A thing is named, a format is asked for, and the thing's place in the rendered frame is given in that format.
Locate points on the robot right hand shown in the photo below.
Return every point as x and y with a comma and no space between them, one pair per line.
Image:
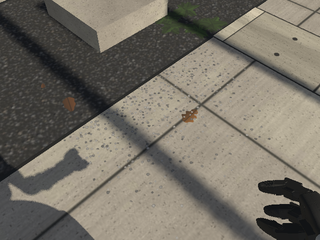
305,217

